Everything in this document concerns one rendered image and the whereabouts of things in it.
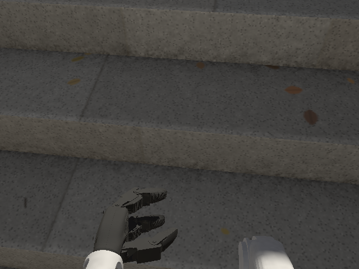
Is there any robot left forearm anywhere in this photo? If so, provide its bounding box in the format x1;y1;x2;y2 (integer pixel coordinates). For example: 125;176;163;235
82;250;123;269

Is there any left robot hand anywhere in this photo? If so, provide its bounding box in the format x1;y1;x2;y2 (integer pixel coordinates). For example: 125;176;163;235
93;187;178;264

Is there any right robot thigh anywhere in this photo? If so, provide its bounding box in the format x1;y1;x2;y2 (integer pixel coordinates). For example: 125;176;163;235
238;236;294;269

